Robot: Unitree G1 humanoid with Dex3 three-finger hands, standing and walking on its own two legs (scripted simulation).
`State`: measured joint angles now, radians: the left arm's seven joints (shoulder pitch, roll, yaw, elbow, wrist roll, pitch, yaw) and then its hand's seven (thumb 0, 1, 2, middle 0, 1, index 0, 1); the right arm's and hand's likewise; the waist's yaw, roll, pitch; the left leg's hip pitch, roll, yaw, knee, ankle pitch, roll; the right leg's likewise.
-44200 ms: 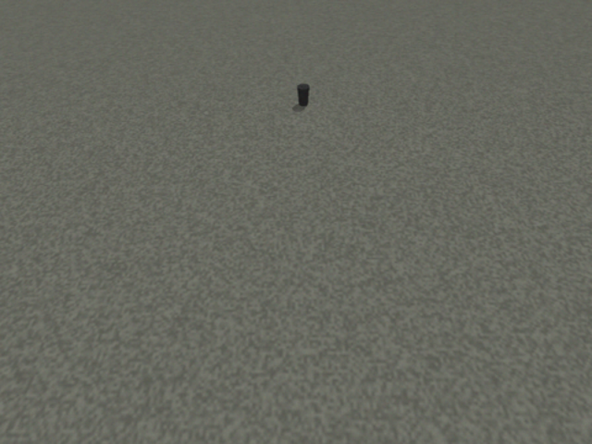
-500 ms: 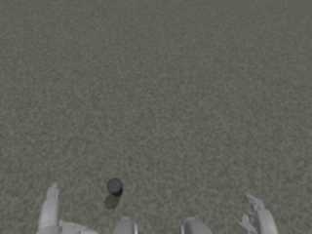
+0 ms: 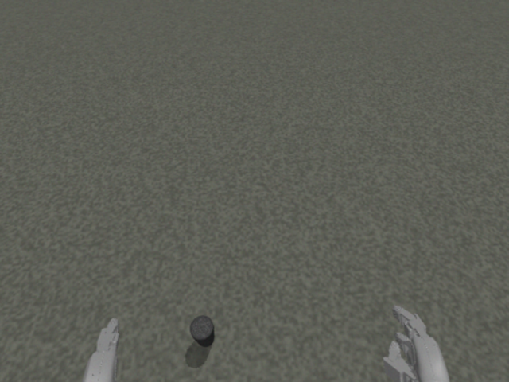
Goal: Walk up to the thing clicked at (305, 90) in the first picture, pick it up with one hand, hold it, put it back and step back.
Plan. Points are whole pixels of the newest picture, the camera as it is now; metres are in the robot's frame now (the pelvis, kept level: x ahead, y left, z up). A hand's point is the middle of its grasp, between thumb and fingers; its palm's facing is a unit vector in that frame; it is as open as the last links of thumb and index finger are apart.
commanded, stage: home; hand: left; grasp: from the side
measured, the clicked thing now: (203, 333) +0.41 +0.19 -0.66
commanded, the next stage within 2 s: stand in 1.36 s
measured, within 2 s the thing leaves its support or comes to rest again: neither
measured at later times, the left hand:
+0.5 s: hand out of the picture +0.16 +0.17 -0.05, palm faces +0.10 -0.95 -0.29, open 17.5 cm
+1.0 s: hand (152, 381) +0.16 +0.17 -0.05, palm faces +0.11 -0.95 -0.28, open 17.5 cm
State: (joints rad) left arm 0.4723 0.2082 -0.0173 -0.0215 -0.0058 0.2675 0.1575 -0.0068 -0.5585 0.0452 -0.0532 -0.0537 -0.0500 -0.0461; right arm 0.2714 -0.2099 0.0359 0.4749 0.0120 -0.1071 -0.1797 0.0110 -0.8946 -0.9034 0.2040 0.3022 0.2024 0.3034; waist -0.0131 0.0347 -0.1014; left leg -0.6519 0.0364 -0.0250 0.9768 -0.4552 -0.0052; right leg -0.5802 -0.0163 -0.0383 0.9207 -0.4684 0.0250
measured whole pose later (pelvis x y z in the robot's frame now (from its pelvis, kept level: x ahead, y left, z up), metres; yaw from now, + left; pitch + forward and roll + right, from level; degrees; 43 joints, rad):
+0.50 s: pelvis -0.01 -0.01 +0.00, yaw +0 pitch +7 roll -2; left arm 0.46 0.20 -0.01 0.01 -0.01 0.25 0.14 -0.01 -0.55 0.05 -0.05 -0.06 -0.05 -0.05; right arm 0.29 -0.22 0.03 0.50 0.01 -0.13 -0.18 0.01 -0.90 -0.90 0.20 0.30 0.20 0.30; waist -0.02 0.04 -0.09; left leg -0.64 0.04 -0.02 0.95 -0.43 -0.01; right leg -0.57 -0.01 -0.04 0.91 -0.45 0.01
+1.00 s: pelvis -0.01 -0.01 +0.00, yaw +0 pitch +6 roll -2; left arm 0.45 0.20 -0.01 0.02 -0.01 0.25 0.13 -0.01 -0.55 0.05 -0.05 -0.06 -0.05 -0.05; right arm 0.28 -0.21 0.03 0.52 0.01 -0.14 -0.18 0.01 -0.90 -0.90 0.20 0.30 0.20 0.30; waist -0.02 0.04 -0.09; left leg -0.62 0.04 -0.02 0.94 -0.43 -0.02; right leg -0.56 -0.01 -0.04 0.90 -0.45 0.01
